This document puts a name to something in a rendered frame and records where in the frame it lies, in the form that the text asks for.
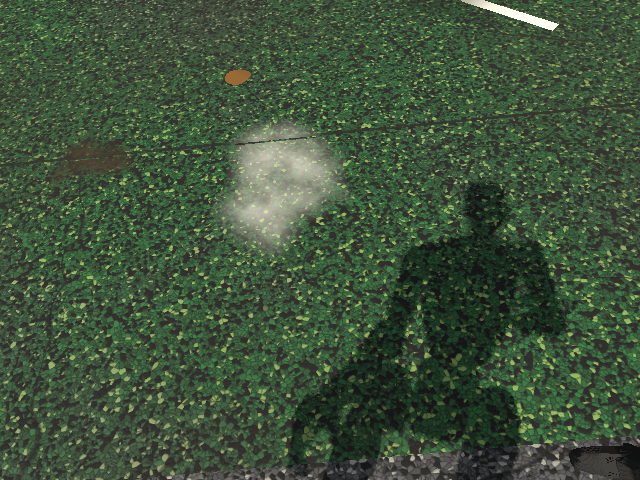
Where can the robot right hand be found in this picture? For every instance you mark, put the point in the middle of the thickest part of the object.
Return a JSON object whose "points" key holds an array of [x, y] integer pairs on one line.
{"points": [[621, 462]]}

